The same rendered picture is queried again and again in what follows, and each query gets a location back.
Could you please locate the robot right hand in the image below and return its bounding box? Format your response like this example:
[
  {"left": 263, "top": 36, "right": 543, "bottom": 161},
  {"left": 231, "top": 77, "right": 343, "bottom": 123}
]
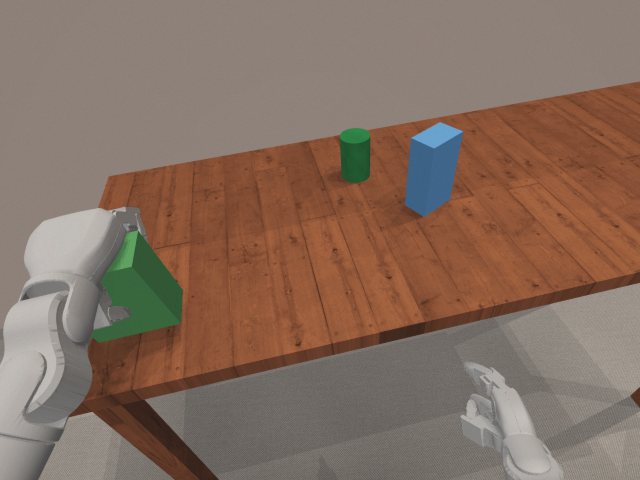
[{"left": 461, "top": 361, "right": 537, "bottom": 453}]

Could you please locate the sponge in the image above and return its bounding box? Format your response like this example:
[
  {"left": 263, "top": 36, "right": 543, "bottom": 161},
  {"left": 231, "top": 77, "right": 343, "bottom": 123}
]
[{"left": 92, "top": 231, "right": 183, "bottom": 343}]

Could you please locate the robot left hand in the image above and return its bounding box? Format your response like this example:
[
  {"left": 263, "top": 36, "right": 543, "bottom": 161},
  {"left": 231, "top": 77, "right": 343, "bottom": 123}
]
[{"left": 24, "top": 207, "right": 148, "bottom": 330}]

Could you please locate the robot left forearm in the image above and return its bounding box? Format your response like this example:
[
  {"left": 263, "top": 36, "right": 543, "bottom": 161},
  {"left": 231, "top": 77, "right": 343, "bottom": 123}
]
[{"left": 0, "top": 272, "right": 100, "bottom": 480}]

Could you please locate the table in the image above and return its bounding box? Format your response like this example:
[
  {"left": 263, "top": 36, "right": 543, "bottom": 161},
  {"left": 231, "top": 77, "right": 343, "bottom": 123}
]
[{"left": 69, "top": 82, "right": 640, "bottom": 480}]

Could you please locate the robot right forearm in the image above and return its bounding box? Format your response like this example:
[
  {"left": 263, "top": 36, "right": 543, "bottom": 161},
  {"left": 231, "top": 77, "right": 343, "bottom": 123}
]
[{"left": 501, "top": 434, "right": 564, "bottom": 480}]

